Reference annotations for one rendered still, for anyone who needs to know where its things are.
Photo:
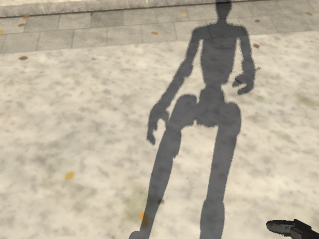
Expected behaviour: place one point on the right robot hand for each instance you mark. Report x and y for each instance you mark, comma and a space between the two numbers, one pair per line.
294, 229

